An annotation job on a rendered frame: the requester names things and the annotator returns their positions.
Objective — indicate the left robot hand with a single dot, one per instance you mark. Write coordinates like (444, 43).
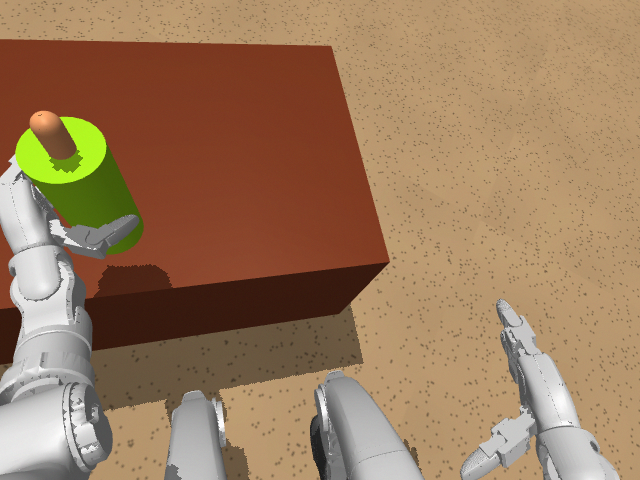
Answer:
(28, 220)

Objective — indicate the right robot foot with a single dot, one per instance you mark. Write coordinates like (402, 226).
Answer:
(317, 448)

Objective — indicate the left robot arm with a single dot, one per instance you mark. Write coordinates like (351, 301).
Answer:
(52, 425)

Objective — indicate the right robot arm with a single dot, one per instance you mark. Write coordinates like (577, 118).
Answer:
(571, 453)

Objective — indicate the bottle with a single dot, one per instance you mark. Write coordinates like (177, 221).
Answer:
(69, 161)

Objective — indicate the right robot hand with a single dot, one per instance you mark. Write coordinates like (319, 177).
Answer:
(544, 396)

